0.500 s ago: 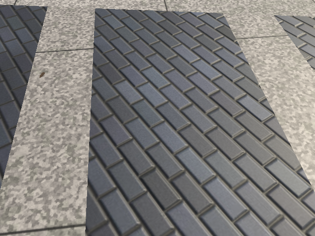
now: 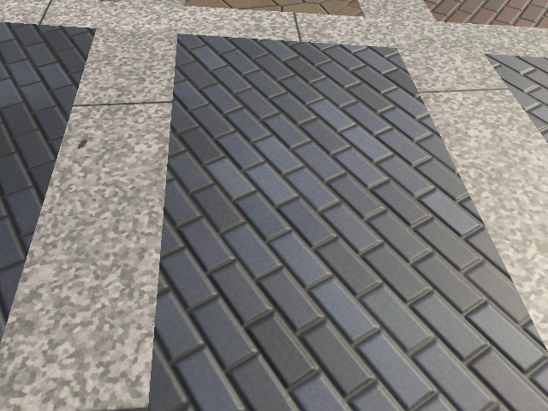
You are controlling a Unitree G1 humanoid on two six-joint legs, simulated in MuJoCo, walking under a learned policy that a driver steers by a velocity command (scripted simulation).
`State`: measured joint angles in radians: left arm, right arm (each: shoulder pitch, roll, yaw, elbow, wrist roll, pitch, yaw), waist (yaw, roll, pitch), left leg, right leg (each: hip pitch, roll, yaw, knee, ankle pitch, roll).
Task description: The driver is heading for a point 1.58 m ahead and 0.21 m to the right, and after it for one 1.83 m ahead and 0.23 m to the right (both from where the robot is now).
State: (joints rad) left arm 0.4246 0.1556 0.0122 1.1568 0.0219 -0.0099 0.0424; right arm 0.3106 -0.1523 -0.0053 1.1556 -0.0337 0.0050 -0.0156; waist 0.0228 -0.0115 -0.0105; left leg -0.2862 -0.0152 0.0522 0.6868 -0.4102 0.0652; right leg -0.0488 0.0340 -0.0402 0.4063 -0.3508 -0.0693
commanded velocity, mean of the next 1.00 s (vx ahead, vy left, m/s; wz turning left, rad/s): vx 0.44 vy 0.00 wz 0.00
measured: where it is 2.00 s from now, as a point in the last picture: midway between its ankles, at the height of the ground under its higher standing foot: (265, 250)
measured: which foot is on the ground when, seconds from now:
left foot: up 0.00-0.16, down 0.18-0.70, up 0.72-1.00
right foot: down 0.00-0.18, up 0.20-0.66, down 0.68-1.00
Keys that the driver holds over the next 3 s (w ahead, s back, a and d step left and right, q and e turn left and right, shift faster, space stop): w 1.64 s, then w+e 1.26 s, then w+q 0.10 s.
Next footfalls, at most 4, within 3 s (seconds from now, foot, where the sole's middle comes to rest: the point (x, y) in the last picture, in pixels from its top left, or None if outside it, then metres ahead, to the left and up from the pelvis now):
0.18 left None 0.15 0.13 -0.78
0.68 right None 0.49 -0.03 -0.78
1.24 left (236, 321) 0.80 0.14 -0.78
1.80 right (297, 240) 1.10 -0.03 -0.78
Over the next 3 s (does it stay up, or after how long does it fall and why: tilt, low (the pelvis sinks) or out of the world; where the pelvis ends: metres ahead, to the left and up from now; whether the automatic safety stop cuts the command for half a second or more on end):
stays up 1.51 -0.15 -0.01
